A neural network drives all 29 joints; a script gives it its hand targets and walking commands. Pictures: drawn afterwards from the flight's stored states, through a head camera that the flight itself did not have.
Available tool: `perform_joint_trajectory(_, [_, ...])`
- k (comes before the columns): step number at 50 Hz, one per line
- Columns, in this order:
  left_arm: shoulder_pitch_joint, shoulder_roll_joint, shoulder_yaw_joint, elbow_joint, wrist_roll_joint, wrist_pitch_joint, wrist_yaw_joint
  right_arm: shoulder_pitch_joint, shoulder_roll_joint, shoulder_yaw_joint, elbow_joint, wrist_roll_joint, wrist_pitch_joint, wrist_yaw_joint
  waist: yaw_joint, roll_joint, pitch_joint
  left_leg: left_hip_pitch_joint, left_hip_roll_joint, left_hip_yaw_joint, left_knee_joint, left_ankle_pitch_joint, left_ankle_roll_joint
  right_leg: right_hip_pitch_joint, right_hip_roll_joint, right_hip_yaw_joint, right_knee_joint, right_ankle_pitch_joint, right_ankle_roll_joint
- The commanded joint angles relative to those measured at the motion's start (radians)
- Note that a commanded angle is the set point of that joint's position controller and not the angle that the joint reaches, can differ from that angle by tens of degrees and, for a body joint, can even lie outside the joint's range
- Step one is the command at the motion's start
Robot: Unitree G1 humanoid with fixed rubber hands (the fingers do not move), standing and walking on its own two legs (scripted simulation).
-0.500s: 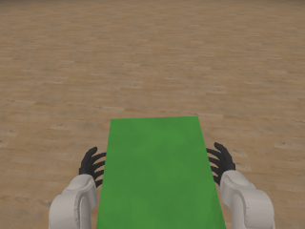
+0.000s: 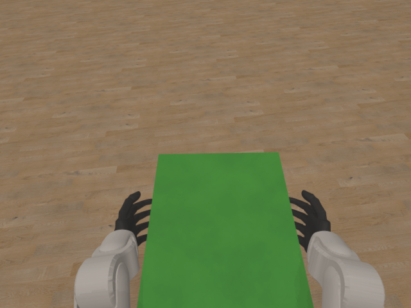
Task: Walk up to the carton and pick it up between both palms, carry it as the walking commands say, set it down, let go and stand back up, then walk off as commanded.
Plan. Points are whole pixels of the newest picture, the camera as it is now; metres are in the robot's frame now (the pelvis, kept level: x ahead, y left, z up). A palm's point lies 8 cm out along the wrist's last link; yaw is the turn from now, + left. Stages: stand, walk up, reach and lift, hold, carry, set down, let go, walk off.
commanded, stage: carry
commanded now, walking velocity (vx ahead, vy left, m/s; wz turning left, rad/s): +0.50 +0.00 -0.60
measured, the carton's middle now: (219, 245) +0.24 +0.00 +0.01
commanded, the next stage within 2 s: none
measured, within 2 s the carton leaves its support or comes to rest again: neither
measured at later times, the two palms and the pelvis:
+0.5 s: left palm (212, 110) +0.55 +0.02 +0.10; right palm (353, 144) +0.42 -0.27 +0.10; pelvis +0.27 -0.04 +0.01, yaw -20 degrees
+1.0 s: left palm (277, 60) +0.81 -0.19 +0.09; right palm (391, 84) +0.65 -0.46 +0.10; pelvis +0.54 -0.20 +0.00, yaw -34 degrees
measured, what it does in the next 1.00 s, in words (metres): walks ahead, turning right: left foot, then right foot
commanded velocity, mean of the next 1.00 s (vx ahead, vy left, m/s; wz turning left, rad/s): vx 0.50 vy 0.00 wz -0.60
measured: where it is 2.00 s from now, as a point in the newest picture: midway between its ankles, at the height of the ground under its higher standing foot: (328, 191)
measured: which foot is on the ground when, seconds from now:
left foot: up 0.00-0.14, down 0.16-0.62, up 0.64-0.98, down 1.00-1.00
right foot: down 0.00-0.18, up 0.20-0.56, down 0.58-1.00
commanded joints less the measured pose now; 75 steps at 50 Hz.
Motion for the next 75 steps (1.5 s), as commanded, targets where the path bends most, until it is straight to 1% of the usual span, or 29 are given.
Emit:
perform_joint_trajectory(1, [-0.441,-0.887,-0.715,-0.251,-0.35,-0.041,-0.152,-0.423,0.844,0.753,-0.188,0.281,-0.03,0.137,-0.015,-0.173,-0.3,-0.094,-0.02,0.01,-0.216,0.08,0.022,0.356,-0.299,0.382,-0.24,0.24,-0.133])
perform_joint_trajectory(7, [-0.454,-0.799,-0.737,-0.331,-0.334,-0.029,-0.136,-0.357,0.806,0.728,-0.179,0.278,-0.023,0.13,-0.049,-0.109,-0.323,0.432,-0.065,0.1,-0.603,0.329,0.066,0.088,-0.159,0.168,-0.032,0.327,-0.025])
perform_joint_trajectory(8, [-0.439,-0.778,-0.733,-0.328,-0.324,-0.019,-0.134,-0.35,0.775,0.729,-0.175,0.277,-0.018,0.126,-0.063,-0.016,-0.374,0.64,0.071,-0.057,-0.658,0.217,0.11,-0.075,-0.088,0.108,0.148,0.248,0.019])
perform_joint_trajectory(9, [-0.438,-0.757,-0.73,-0.318,-0.32,-0.002,-0.134,-0.326,0.728,0.711,-0.157,0.256,-0.01,0.117,-0.054,0.232,-0.43,0.78,0.376,-0.442,-0.746,0.191,0.204,-0.244,-0.008,0.03,0.42,-0.098,0.067])
perform_joint_trajectory(10, [-0.426,-0.722,-0.727,-0.277,-0.317,0.01,-0.129,-0.312,0.723,0.706,-0.125,0.251,-0.003,0.106,-0.048,0.242,-0.394,0.844,0.469,-0.58,-0.755,0.29,0.257,-0.38,-0.011,0.062,0.554,-0.257,0.069])
perform_joint_trajectory(13, [-0.502,-0.738,-0.726,-0.272,-0.331,0.025,-0.145,-0.372,0.766,0.693,-0.124,0.252,0.003,0.117,-0.059,0.018,-0.25,0.61,0.409,-0.374,-0.806,0.217,0.262,-0.38,-0.14,0.149,0.565,-0.203,0.081])
perform_joint_trajectory(15, [-0.512,-0.772,-0.707,-0.242,-0.321,0.024,-0.147,-0.408,0.791,0.693,-0.121,0.26,0.005,0.121,-0.059,0.036,-0.177,0.553,0.388,-0.249,-0.884,0.06,0.225,-0.373,-0.163,0.115,0.44,-0.149,0.09])
perform_joint_trajectory(25, [-0.429,-0.781,-0.675,-0.209,-0.26,0.019,-0.109,-0.496,0.779,0.738,-0.199,0.32,0.02,0.145,-0.059,0.152,-0.093,0.554,0.268,0.177,-0.789,0.454,0.107,-0.223,-0.087,-0.082,0.107,0.112,0.067])
perform_joint_trajectory(28, [-0.434,-0.769,-0.677,-0.235,-0.255,0.023,-0.108,-0.476,0.759,0.748,-0.211,0.315,0.026,0.147,-0.041,0.134,-0.181,0.525,0.204,0.286,-0.478,0.85,0.044,0.039,0.04,-0.17,-0.032,0.118,0.025])
perform_joint_trajectory(29, [-0.383,-0.77,-0.658,-0.209,-0.254,0.027,-0.106,-0.476,0.746,0.743,-0.209,0.311,0.033,0.144,-0.008,0.073,-0.258,0.394,0.155,0.302,-0.245,0.812,0.012,0.267,0.051,-0.106,-0.069,0.106,-0.023])
perform_joint_trajectory(30, [-0.363,-0.753,-0.646,-0.208,-0.256,0.029,-0.107,-0.474,0.73,0.733,-0.198,0.303,0.041,0.143,0.022,-0.04,-0.278,0.134,0.113,0.266,0.007,0.524,-0.017,0.465,-0.094,0.143,-0.109,0.097,-0.084])
perform_joint_trajectory(31, [-0.36,-0.74,-0.654,-0.212,-0.259,0.025,-0.103,-0.428,0.728,0.757,-0.212,0.296,0.043,0.143,-0.01,-0.316,-0.369,-0.17,-0.032,0.177,0.28,-0.046,-0.056,0.688,-0.388,0.719,-0.181,0.271,-0.242])
perform_joint_trajectory(32, [-0.378,-0.769,-0.671,-0.227,-0.294,0.022,-0.105,-0.419,0.744,0.751,-0.203,0.303,0.042,0.14,-0.015,-0.257,-0.398,-0.307,-0.035,-0.013,0.382,-0.114,-0.047,0.748,-0.402,0.778,-0.166,0.425,-0.273])
perform_joint_trajectory(34, [-0.456,-0.874,-0.723,-0.294,-0.334,-0.002,-0.128,-0.446,0.828,0.755,-0.222,0.321,0.018,0.154,-0.016,-0.094,-0.377,-0.31,0.029,-0.093,0.371,-0.037,-0.018,0.628,-0.366,0.583,-0.133,0.492,-0.217])
perform_joint_trajectory(37, [-0.506,-0.967,-0.749,-0.327,-0.363,-0.04,-0.156,-0.465,0.916,0.756,-0.22,0.319,-0.029,0.166,-0.022,-0.105,-0.33,-0.137,0.032,-0.045,0.136,0.049,-0.005,0.383,-0.29,0.402,-0.194,0.323,-0.135])
perform_joint_trajectory(41, [-0.411,-0.933,-0.746,-0.294,-0.363,-0.061,-0.165,-0.405,0.885,0.754,-0.218,0.284,-0.05,0.149,-0.014,-0.192,-0.326,-0.108,-0.017,-0.014,-0.124,0.074,0.018,0.394,-0.279,0.388,-0.212,0.389,-0.138])
perform_joint_trajectory(48, [-0.42,-0.79,-0.739,-0.331,-0.337,-0.026,-0.143,-0.359,0.797,0.707,-0.19,0.264,-0.02,0.132,-0.035,-0.149,-0.249,0.265,-0.092,0.115,-0.535,0.265,0.056,0.18,-0.18,0.254,-0.104,0.448,-0.059])
perform_joint_trajectory(49, [-0.415,-0.765,-0.728,-0.318,-0.321,-0.015,-0.139,-0.353,0.789,0.709,-0.169,0.27,-0.012,0.131,-0.054,-0.109,-0.303,0.491,-0.06,0.085,-0.58,0.3,0.076,0.06,-0.138,0.2,0.012,0.457,-0.021])
perform_joint_trajectory(50, [-0.393,-0.74,-0.724,-0.305,-0.31,-0.001,-0.134,-0.323,0.741,0.695,-0.147,0.256,-0.003,0.125,-0.07,0.034,-0.369,0.686,0.136,-0.151,-0.671,0.096,0.143,-0.101,-0.056,0.13,0.25,0.343,0.028])
perform_joint_trajectory(51, [-0.425,-0.72,-0.724,-0.294,-0.304,0.011,-0.133,-0.319,0.709,0.677,-0.119,0.235,0.004,0.114,-0.049,0.273,-0.391,0.793,0.413,-0.539,-0.79,0.137,0.232,-0.279,0.048,0.052,0.492,-0.163,0.061])
perform_joint_trajectory(52, [-0.434,-0.69,-0.722,-0.271,-0.307,0.02,-0.132,-0.295,0.707,0.668,-0.096,0.23,0.011,0.108,-0.05,0.213,-0.359,0.811,0.45,-0.582,-0.768,0.28,0.264,-0.357,-0.016,0.103,0.608,-0.248,0.064])
perform_joint_trajectory(55, [-0.517,-0.745,-0.727,-0.261,-0.321,0.03,-0.143,-0.391,0.786,0.671,-0.115,0.25,0.008,0.124,-0.056,0.003,-0.223,0.591,0.384,-0.325,-0.816,0.279,0.249,-0.357,-0.148,0.167,0.595,-0.158,0.084])
perform_joint_trajectory(58, [-0.49,-0.791,-0.698,-0.189,-0.297,0.025,-0.146,-0.432,0.805,0.68,-0.121,0.258,0.004,0.131,-0.053,0.045,-0.134,0.519,0.353,-0.169,-0.908,0.137,0.205,-0.354,-0.179,0.127,0.466,-0.045,0.095])
perform_joint_trajectory(67, [-0.43,-0.805,-0.709,-0.257,-0.272,-0.005,-0.109,-0.493,0.806,0.751,-0.246,0.345,0.004,0.156,-0.056,0.143,-0.115,0.651,0.257,0.182,-0.814,0.61,0.127,-0.307,-0.109,-0.041,0.165,0.188,0.06])
perform_joint_trajectory(71, [-0.399,-0.771,-0.692,-0.236,-0.261,0.012,-0.102,-0.469,0.753,0.748,-0.246,0.327,0.021,0.149,-0.045,0.18,-0.199,0.643,0.223,0.29,-0.494,1.159,0.058,-0.034,0.042,-0.17,0.013,0.167,0.016])
perform_joint_trajectory(72, [-0.412,-0.783,-0.697,-0.239,-0.268,0.015,-0.104,-0.451,0.744,0.74,-0.242,0.313,0.024,0.148,-0.028,0.158,-0.254,0.578,0.19,0.317,-0.299,1.152,0.033,0.132,0.082,-0.161,-0.069,0.195,-0.017])
perform_joint_trajectory(73, [-0.365,-0.775,-0.679,-0.221,-0.265,0.018,-0.106,-0.463,0.723,0.729,-0.235,0.312,0.031,0.148,0.013,0.091,-0.304,0.393,0.161,0.29,-0.083,0.905,0.007,0.339,0.04,-0.06,-0.101,0.208,-0.064])
perform_joint_trajectory(74, [-0.4,-0.754,-0.672,-0.236,-0.273,0.02,-0.109,-0.454,0.737,0.727,-0.212,0.302,0.037,0.15,-0.005,-0.084,-0.285,0.12,0.07,0.235,0.138,0.255,-0.014,0.5,-0.174,0.279,-0.093,0.341,-0.128])
perform_joint_trajectory(75, [-0.368,-0.767,-0.679,-0.216,-0.286,0.021,-0.109,-0.428,0.719,0.74,-0.242,0.289,0.038,0.142,-0.018,-0.307,-0.375,-0.16,-0.039,0.077,0.354,-0.096,-0.048,0.706,-0.395,0.78,-0.176,0.42,-0.28])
